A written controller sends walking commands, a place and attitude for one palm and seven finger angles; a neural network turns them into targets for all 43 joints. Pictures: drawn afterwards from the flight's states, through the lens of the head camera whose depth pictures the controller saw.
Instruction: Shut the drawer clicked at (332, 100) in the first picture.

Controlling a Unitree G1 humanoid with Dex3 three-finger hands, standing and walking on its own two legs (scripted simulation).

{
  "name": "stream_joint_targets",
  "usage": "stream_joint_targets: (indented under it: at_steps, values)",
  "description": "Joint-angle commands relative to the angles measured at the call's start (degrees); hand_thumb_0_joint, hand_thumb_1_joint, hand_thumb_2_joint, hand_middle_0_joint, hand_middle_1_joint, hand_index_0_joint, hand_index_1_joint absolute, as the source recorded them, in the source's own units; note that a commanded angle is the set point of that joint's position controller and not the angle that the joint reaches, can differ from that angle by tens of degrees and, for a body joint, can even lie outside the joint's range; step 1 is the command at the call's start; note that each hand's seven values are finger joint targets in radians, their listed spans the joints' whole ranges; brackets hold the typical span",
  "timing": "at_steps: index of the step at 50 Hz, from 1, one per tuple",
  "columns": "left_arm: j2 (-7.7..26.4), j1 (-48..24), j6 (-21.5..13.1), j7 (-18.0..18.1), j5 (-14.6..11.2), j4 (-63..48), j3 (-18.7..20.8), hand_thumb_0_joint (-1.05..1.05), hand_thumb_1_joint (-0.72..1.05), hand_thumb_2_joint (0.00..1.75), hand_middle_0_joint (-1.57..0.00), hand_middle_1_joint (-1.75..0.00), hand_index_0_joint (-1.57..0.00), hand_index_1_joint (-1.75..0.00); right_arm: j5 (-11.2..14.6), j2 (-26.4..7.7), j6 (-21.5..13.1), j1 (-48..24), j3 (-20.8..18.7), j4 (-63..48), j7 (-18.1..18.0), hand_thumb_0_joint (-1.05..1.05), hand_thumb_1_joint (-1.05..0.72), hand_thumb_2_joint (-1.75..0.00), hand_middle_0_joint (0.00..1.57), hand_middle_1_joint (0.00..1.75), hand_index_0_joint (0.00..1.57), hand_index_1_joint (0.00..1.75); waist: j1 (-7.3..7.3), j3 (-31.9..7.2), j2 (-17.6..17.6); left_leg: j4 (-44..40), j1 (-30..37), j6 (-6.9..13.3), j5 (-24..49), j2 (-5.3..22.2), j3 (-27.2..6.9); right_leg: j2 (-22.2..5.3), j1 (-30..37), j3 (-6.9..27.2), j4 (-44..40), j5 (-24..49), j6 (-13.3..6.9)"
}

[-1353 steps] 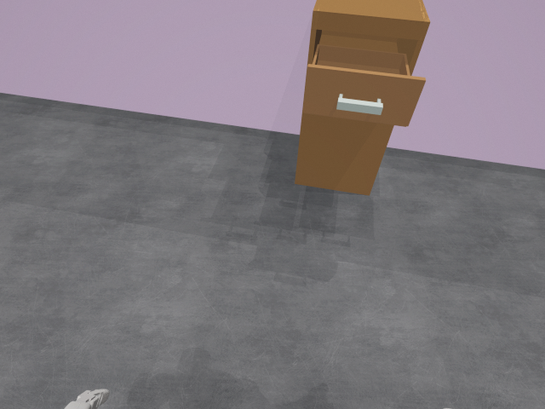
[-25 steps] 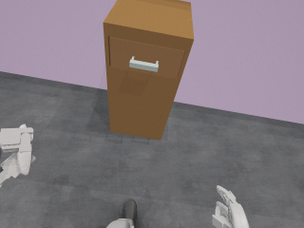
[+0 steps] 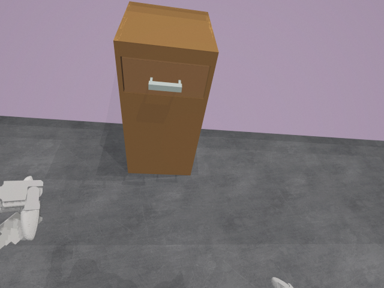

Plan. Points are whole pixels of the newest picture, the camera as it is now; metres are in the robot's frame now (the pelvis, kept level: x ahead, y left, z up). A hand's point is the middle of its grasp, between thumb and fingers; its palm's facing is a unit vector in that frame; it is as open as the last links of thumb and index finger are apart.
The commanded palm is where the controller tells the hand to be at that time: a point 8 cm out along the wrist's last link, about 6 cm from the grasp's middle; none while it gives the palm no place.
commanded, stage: stop stepping back and stand still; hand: left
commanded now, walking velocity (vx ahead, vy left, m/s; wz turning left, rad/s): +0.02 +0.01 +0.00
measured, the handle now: (165, 83) +0.89 +0.12 -0.08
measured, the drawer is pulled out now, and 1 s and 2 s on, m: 0.00 0.00 0.00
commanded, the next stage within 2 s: let the arm hang, fingers relaxed in 1.02 s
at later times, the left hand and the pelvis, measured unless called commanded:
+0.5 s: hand (81, 182) +0.24 +0.20 +0.16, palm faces +0.34 -0.77 -0.53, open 3.3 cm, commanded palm +0.16 +0.24 +0.16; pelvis +0.02 -0.03 -0.03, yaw -1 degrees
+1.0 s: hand (102, 169) +0.27 +0.18 +0.14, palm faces +0.24 -0.80 -0.55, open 3.2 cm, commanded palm +0.21 +0.23 +0.16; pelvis +0.07 -0.04 -0.02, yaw -2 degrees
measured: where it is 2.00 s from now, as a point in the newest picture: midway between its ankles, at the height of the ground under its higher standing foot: outside the picture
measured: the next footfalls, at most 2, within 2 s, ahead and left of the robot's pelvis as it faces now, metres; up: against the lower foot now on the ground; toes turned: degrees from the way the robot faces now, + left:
right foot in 0.14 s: +0.04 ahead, -0.13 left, +0.00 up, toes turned -3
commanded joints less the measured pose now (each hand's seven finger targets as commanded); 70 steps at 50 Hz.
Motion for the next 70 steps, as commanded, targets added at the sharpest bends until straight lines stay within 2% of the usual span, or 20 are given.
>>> stream_joint_targets:
  at_steps: [1, 4, 6, 7, 8, 11, 14, 16, 18, 22, 25, 31, 36, 38, 44, 55, 56, 61, 63, 70]
  values:
    - [4.4, -7.1, -1.0, 3.4, -0.8, -0.6, 7.9, 0.00, 0.90, 0.90, -1.40, -1.60, -1.40, -1.60, -0.4, -10.2, -2.4, -9.9, -4.5, -8.6, -3.2, 0.00, -0.90, -0.90, 0.20, 0.30, 0.20, 0.30, 1.15, -1.8, 17.6, -13.2, -2.6, 2.2, -22.7, 7.5, -5.9, 2.2, 11.9, -3.5, -12.9, -9.2, -1.0]
    - [2.2, -7.6, 0.7, 2.6, -1.1, 3.0, 4.9, 0.00, 0.90, 0.90, -1.40, -1.60, -1.40, -1.60, 0.3, -11.1, -1.8, -10.0, -5.1, -8.0, -3.2, 0.00, -0.90, -0.90, 0.20, 0.30, 0.20, 0.30, 1.25, -2.6, 8.9, -0.3, -3.3, 1.6, -16.1, 4.1, -4.6, 0.3, 19.3, 1.3, -28.7, -6.3, -2.2]
    - [2.7, -9.1, 0.8, 1.4, -1.1, 3.1, 3.1, 0.00, 0.90, 0.90, -1.40, -1.60, -1.40, -1.60, 1.6, -9.8, -0.9, -9.8, -4.8, -7.5, -2.3, 0.00, -0.90, -0.90, 0.20, 0.30, 0.20, 0.30, 1.00, -0.7, -9.7, 20.1, -12.1, 0.8, -11.9, -3.3, 0.2, -11.3, 21.1, 15.4, -36.9, 6.1, -5.5]
    - [4.9, -10.4, 0.1, 1.6, -0.8, 2.1, 4.5, 0.00, 0.90, 0.90, -1.40, -1.60, -1.40, -1.60, 1.6, -10.0, -1.1, -11.9, -4.6, -8.4, -1.7, 0.00, -0.90, -0.90, 0.20, 0.30, 0.20, 0.30, 1.62, -1.0, -9.8, 30.5, -19.0, 0.2, -13.9, -5.1, -1.3, -18.3, 22.7, 24.1, -36.6, 18.6, -8.7]
    - [6.5, -14.2, -1.0, 2.0, -1.1, -0.5, 5.4, 0.00, 0.90, 0.90, -1.40, -1.60, -1.40, -1.60, 1.4, -9.8, -1.8, -13.5, -4.1, -8.4, -1.5, 0.00, -0.90, -0.90, 0.20, 0.30, 0.20, 0.30, 1.66, -0.3, -8.5, 36.8, -22.4, -0.5, -14.9, -4.8, -1.3, -21.3, 22.9, 24.3, -34.5, 30.4, -10.8]
    - [3.2, -14.4, -1.9, 1.7, -1.2, -1.6, 3.7, 0.00, 0.90, 0.90, -1.40, -1.60, -1.40, -1.60, 2.6, -11.5, -2.9, -13.8, -6.0, -8.1, -1.5, 0.00, -0.90, -0.90, 0.20, 0.30, 0.20, 0.30, 0.51, 2.5, -14.5, 28.2, -13.1, -0.5, -10.1, -2.1, -4.0, -16.9, 13.8, 18.4, -29.7, 21.8, -10.3]
    - [5.1, -15.2, -3.2, 2.3, -1.5, -6.7, 6.7, 0.00, 0.90, 0.90, -1.40, -1.60, -1.40, -1.60, 2.2, -9.8, -2.5, -14.7, -4.2, -8.3, -2.8, 0.00, -0.90, -0.90, 0.20, 0.30, 0.20, 0.30, -0.14, 2.4, 3.5, 7.2, 2.7, 0.3, 1.9, -5.0, 0.3, -10.0, 8.5, 7.3, -18.0, 17.8, -4.2]
    - [4.7, -14.7, -4.3, 2.7, -1.2, -7.4, 7.5, 0.00, 0.90, 0.90, -1.40, -1.60, -1.40, -1.60, 1.5, -11.3, -3.4, -13.7, -4.7, -9.1, -2.7, 0.00, -0.90, -0.90, 0.20, 0.30, 0.20, 0.30, 1.23, -0.6, 22.6, -0.2, 10.9, 5.8, 11.0, 6.8, -19.2, -1.5, 0.0, 4.2, -4.4, 0.0, 1.1]
    - [5.8, -14.3, -4.4, 2.3, -0.7, -4.2, 8.5, 0.00, 0.90, 0.90, -1.40, -1.60, -1.40, -1.60, 0.8, -9.2, -4.1, -12.2, -4.2, -8.4, -2.4, 0.00, -0.90, -0.90, 0.20, 0.30, 0.20, 0.30, 0.65, 0.8, 20.8, -5.3, 6.2, 9.9, 7.8, 11.7, -27.4, -1.7, -0.5, 8.5, 1.8, -10.5, 1.2]
    - [3.2, -5.0, -2.9, 1.7, -1.2, 1.1, 8.7, 0.00, 0.90, 0.90, -1.40, -1.60, -1.40, -1.60, 2.2, -10.2, -3.6, -11.8, -4.4, -9.2, -0.8, 0.00, -0.90, -0.90, 0.20, 0.30, 0.20, 0.30, 2.10, -3.0, 8.3, 5.8, -1.8, 3.1, 5.2, 3.7, -6.6, -1.8, 16.2, 4.6, -24.2, 2.5, 1.1]
    - [4.0, -3.4, -2.5, 1.3, -2.0, 0.4, 8.3, 0.00, 0.90, 0.90, -1.40, -1.60, -1.40, -1.60, 2.1, -9.1, -1.8, -12.9, -4.5, -10.5, -0.2, 0.00, -0.90, -0.90, 0.20, 0.30, 0.20, 0.30, 0.45, -1.9, -9.3, 24.8, -12.0, -1.5, -12.1, -6.3, -1.0, -16.7, 15.8, 27.1, -37.4, 7.8, -5.5]
    - [3.1, -5.8, -3.4, 2.5, -1.3, -0.1, 6.8, 0.00, 0.90, 0.90, -1.40, -1.60, -1.40, -1.60, 2.0, -9.0, -2.0, -13.0, -3.5, -9.0, -1.7, 0.00, -0.90, -0.90, 0.20, 0.30, 0.20, 0.30, 0.29, -4.1, -4.1, 7.9, -2.4, -0.3, 0.1, -5.4, -0.3, -11.4, 20.6, 13.2, -23.8, 36.0, -3.7]
    - [4.3, -8.6, -3.4, 2.5, -0.2, -4.4, 6.0, 0.00, 0.90, 0.90, -1.40, -1.60, -1.40, -1.60, 1.8, -10.3, -3.1, -11.7, -4.5, -9.5, -2.2, 0.00, -0.90, -0.90, 0.20, 0.30, 0.20, 0.30, 1.33, -7.6, 10.5, 7.1, 17.1, 4.2, 41.9, 3.5, -9.2, -2.8, 9.1, 5.9, -15.4, 17.7, 2.1]
    - [4.2, -8.3, -3.2, 2.3, -0.1, -4.7, 5.9, 0.00, 0.90, 0.90, -1.40, -1.60, -1.40, -1.60, 2.0, -10.2, -3.4, -12.1, -4.4, -9.4, -1.6, 0.00, -0.90, -0.90, 0.20, 0.30, 0.20, 0.30, 1.38, -5.7, 9.8, 7.4, 14.0, 2.7, 38.7, 2.9, -7.9, -2.5, 12.0, 5.4, -20.9, 16.5, 1.6]
    - [4.6, -0.6, -3.6, 2.2, -1.7, -0.5, 9.1, 0.00, 0.90, 0.90, -1.40, -1.60, -1.40, -1.60, 2.5, -10.4, -0.9, -12.4, -4.7, -10.8, -0.7, 0.00, -0.90, -0.90, 0.20, 0.30, 0.20, 0.30, 0.97, -9.0, -2.1, 13.1, -2.2, -0.5, 18.6, -4.1, 0.0, -10.0, 29.6, 11.8, -22.0, 58.1, -1.2]
    - [2.8, -4.1, -2.2, 1.4, -1.8, 0.1, 5.6, 0.00, 0.90, 0.90, -1.40, -1.60, -1.40, -1.60, 2.2, -11.0, 0.5, -12.7, -4.8, -11.8, -2.2, 0.00, -0.90, -0.90, 0.20, 0.30, 0.20, 0.30, 1.05, -8.3, 2.4, 8.8, 9.0, 0.6, 27.3, -1.4, -1.2, -5.4, 19.0, 9.1, -24.1, 42.6, 1.5]
    - [-2.3, -14.8, 6.7, -6.8, 3.6, 45.5, -16.6, 0.00, 0.90, 0.90, -1.40, -1.60, -1.40, -1.60, 2.7, -21.7, -2.2, -17.1, -7.0, -0.7, 3.1, 0.00, -0.90, -0.90, 0.20, 0.30, 0.20, 0.30, -0.27, -3.4, 3.9, 16.3, 3.7, 0.9, 26.9, -1.0, -3.4, -10.0, 10.7, 7.5, -16.3, 46.8, -0.1]
    - [-5.5, -21.8, 12.0, -8.1, 3.1, 57.1, -17.2, 0.00, 0.90, 0.90, -1.20, -1.38, -1.20, -1.38, 1.0, -14.7, 3.3, -10.8, -4.7, 0.3, 2.9, 0.00, -0.90, -0.90, 0.20, 0.30, 0.20, 0.30, 1.33, -1.9, -8.8, 12.7, -2.4, 2.1, -1.9, -1.7, -6.7, -9.1, 6.6, 10.9, -24.1, 14.3, -1.1]
    - [-5.5, -24.4, 12.1, -7.9, 3.1, 64.0, -17.9, 0.00, 0.90, 0.90, -1.12, -1.30, -1.12, -1.30, 0.1, -14.2, 4.2, -10.4, -4.4, 1.0, 2.6, 0.00, -0.90, -0.90, 0.20, 0.30, 0.20, 0.30, 1.39, -1.4, -15.3, 14.1, -1.3, 1.4, 2.4, -3.8, -5.0, -10.3, 8.7, 12.5, -24.5, 24.5, -2.6]
    - [-7.6, -26.5, 14.0, -7.0, 1.9, 85.0, -20.2, 0.00, 0.90, 0.90, -0.84, -0.99, -0.84, -0.99, 0.0, -11.8, 5.7, -10.3, -2.7, 10.1, 1.8, 0.00, -0.90, -0.90, 0.20, 0.30, 0.20, 0.30, 2.69, 4.6, 10.9, 1.3, -4.6, 2.2, -0.7, -1.3, -9.5, -5.5, 13.3, 9.8, -26.4, 6.3, -0.6]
